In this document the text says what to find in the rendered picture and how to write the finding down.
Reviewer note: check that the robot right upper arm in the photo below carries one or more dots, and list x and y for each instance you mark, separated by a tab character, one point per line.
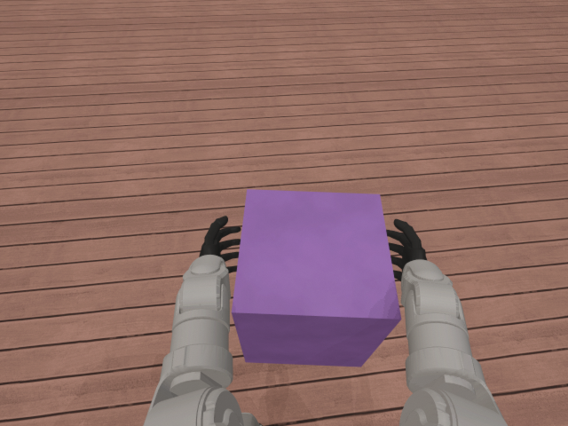
432	406

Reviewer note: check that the robot left hand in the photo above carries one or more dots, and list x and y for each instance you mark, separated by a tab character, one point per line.
213	246

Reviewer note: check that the robot right hand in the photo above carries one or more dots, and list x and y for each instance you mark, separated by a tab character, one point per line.
412	249

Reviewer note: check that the carton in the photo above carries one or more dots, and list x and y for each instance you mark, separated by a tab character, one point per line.
314	282

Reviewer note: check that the right robot forearm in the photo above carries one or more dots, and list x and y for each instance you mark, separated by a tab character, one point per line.
438	339

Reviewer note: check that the robot left upper arm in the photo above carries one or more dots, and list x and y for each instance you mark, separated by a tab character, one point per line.
211	406

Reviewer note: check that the left robot forearm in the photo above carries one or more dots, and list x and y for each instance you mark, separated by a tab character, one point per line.
199	352

